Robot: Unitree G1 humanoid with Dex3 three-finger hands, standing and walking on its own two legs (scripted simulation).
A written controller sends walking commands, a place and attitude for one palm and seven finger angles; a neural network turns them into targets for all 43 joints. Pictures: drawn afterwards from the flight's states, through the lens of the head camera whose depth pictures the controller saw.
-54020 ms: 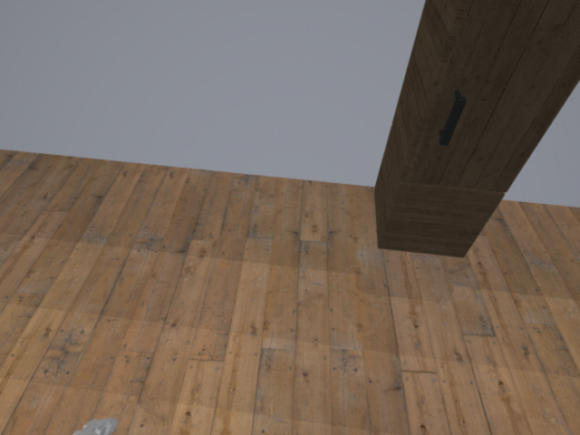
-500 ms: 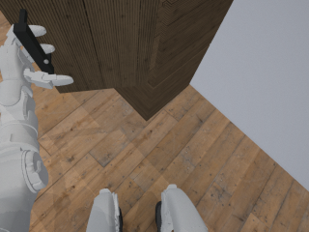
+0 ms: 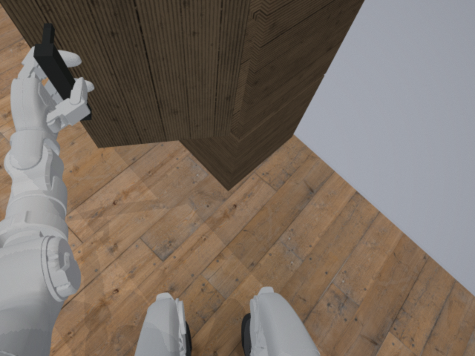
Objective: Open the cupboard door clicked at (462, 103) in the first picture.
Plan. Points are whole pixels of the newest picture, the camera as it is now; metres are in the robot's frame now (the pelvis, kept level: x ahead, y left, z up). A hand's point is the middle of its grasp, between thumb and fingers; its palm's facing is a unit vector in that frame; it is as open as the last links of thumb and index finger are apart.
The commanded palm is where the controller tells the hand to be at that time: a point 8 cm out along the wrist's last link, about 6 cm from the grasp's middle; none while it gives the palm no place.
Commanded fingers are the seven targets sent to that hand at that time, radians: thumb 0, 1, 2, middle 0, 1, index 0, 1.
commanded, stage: close the thumb around the handle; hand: left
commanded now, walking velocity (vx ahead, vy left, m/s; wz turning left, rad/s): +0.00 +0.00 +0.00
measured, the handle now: (67, 76) +0.56 +0.24 +0.05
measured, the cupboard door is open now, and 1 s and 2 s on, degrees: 56 92 100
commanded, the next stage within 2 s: pull the door open along its arc in 0.02 s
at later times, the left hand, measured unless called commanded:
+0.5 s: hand (86, 125) +0.46 +0.20 +0.05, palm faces +0.09 -1.00 -0.01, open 6.1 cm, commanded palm +0.40 +0.24 +0.05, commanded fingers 0.00 0.90 0.90 -0.40 -1.35 -0.40 -1.35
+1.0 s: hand (152, 184) +0.36 +0.10 +0.06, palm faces +0.50 -0.87 +0.01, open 6.4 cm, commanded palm +0.29 +0.13 +0.05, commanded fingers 0.00 0.90 0.90 -0.40 -1.35 -0.40 -1.35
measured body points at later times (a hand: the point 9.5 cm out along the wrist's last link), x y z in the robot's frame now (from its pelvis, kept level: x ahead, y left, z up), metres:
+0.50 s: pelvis +0.01 +0.00 +0.02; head +0.15 +0.02 +0.45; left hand +0.45 +0.25 +0.05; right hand +0.05 -0.26 -0.10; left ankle +0.03 +0.11 -0.62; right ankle +0.02 -0.12 -0.62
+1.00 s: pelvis +0.02 -0.03 +0.02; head +0.11 -0.02 +0.46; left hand +0.33 +0.15 +0.06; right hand +0.20 -0.23 -0.09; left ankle +0.03 +0.11 -0.62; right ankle +0.02 -0.12 -0.62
